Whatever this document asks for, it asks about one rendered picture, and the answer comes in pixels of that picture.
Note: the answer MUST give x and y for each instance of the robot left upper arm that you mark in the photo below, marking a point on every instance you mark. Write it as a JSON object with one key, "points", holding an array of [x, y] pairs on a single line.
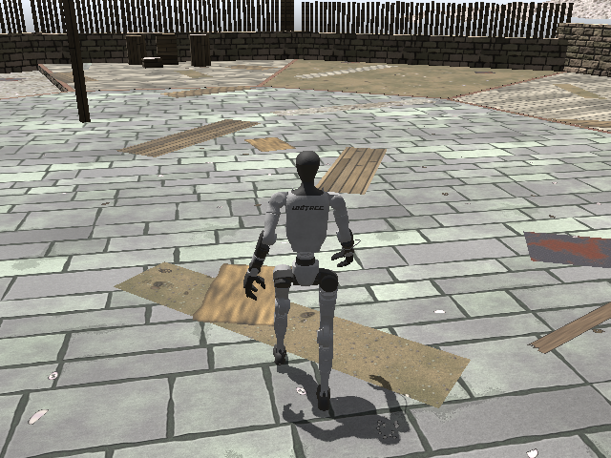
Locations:
{"points": [[272, 215]]}

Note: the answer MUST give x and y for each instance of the robot left thigh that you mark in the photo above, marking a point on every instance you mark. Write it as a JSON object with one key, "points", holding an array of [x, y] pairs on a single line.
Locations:
{"points": [[282, 277]]}

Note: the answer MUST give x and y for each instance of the robot left forearm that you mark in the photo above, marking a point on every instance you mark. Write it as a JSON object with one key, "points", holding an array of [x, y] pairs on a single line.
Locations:
{"points": [[258, 257]]}

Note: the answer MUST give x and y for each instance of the right robot hand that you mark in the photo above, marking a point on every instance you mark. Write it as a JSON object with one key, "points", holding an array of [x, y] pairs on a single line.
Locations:
{"points": [[346, 262]]}

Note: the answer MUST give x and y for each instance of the robot right upper arm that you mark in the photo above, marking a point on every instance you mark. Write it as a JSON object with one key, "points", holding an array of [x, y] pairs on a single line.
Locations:
{"points": [[340, 213]]}

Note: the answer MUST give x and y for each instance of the humanoid robot torso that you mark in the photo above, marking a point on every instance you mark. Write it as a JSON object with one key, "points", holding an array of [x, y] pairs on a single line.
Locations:
{"points": [[306, 231]]}

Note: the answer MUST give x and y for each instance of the robot right forearm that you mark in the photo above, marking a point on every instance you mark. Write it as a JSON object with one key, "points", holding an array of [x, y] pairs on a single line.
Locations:
{"points": [[348, 246]]}

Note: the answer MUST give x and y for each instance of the left robot hand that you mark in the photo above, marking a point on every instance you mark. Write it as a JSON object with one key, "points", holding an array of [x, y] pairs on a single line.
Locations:
{"points": [[247, 284]]}

